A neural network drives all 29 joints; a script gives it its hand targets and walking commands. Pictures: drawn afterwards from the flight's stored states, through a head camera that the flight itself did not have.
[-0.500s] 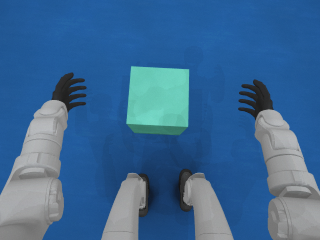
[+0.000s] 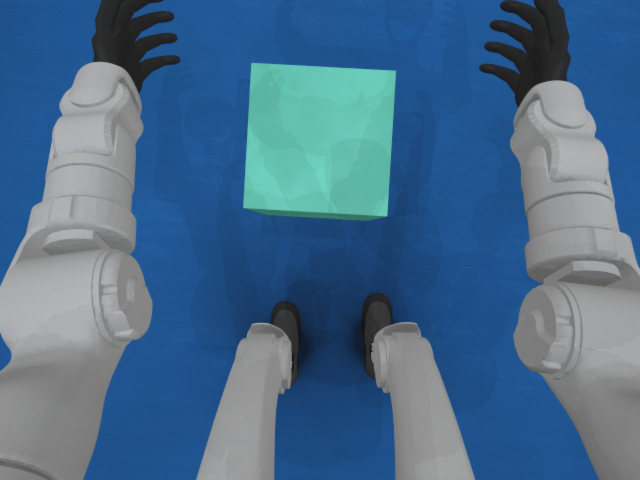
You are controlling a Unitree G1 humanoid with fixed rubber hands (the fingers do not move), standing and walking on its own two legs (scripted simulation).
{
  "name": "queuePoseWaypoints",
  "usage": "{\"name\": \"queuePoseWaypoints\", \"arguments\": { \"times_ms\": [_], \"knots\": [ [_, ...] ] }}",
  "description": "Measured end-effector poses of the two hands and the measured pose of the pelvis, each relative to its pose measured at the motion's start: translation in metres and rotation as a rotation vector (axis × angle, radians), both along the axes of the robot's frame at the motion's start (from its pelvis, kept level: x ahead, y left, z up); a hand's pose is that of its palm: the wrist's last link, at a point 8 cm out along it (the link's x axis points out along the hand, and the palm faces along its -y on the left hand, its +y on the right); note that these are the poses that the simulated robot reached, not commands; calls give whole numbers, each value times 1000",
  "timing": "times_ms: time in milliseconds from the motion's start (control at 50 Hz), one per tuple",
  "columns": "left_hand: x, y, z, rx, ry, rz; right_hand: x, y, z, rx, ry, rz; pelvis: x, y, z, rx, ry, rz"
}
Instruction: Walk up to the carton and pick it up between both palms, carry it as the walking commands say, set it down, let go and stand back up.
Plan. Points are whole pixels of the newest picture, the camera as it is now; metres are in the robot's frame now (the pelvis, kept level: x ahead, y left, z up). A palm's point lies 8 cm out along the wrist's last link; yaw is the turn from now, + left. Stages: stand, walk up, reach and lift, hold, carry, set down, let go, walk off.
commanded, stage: reach and lift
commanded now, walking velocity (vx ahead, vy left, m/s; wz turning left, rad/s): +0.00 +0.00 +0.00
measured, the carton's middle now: (319, 156) +0.52 +0.03 -0.51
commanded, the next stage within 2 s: none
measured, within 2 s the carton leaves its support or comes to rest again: neither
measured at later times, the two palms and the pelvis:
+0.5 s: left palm (157, 113) +0.52 +0.24 -0.21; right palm (473, 118) +0.52 -0.18 -0.21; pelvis -0.05 +0.00 -0.11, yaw +1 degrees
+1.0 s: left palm (193, 141) +0.52 +0.24 -0.36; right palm (431, 145) +0.52 -0.17 -0.37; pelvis -0.06 +0.00 -0.23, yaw +1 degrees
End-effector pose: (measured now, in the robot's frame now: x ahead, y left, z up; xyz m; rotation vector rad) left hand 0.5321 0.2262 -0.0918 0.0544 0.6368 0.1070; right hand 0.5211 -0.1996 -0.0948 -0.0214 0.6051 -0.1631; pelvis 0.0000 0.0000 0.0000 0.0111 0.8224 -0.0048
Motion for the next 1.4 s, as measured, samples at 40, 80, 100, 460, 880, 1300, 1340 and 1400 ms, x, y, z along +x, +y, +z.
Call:
{"name": "queuePoseWaypoints", "arguments": {
  "times_ms": [40, 80, 100, 460, 880, 1300, 1340, 1400],
  "knots": [
    [-2, 2, -11, -5, 21, 10, 4, 3, -6, -6, 3, 6, 1, -4, -3, 6, 26, -3],
    [-9, 5, -22, -3, 36, 10, 4, 6, -13, -9, 1, 11, 1, -7, -5, 8, 45, 1],
    [-13, 7, -28, -5, 44, 12, 2, 9, -18, -9, 10, 15, 1, -9, -5, 9, 53, 2],
    [-15, 23, -102, 10, 39, -11, -6, 20, -99, -9, 23, -12, -44, -7, -92, -35, 40, 57],
    [-25, 21, -279, 18, 96, 60, -19, 32, -277, -17, 120, 6, -55, 7, -198, -32, -226, 36],
    [-21, -14, -346, -15, 62, 55, -21, 15, -347, -19, 116, 4, -76, -11, -288, -25, -272, 28],
    [-16, -5, -342, -10, 38, 81, -12, 21, -347, -31, 99, 19, -72, -13, -292, -22, -274, 30],
    [-11, 18, -337, 17, 42, 120, 3, 31, -340, -32, 81, 33, -65, -14, -295, -22, -280, 28]
  ]
}}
